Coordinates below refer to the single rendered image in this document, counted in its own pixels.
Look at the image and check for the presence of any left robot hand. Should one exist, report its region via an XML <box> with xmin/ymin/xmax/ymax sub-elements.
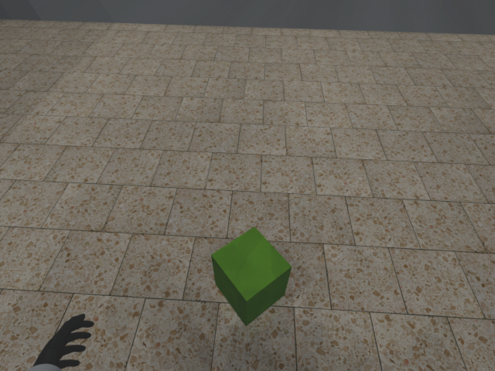
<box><xmin>33</xmin><ymin>314</ymin><xmax>94</xmax><ymax>369</ymax></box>

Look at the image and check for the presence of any carton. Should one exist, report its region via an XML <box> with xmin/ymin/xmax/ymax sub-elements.
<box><xmin>211</xmin><ymin>227</ymin><xmax>292</xmax><ymax>326</ymax></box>

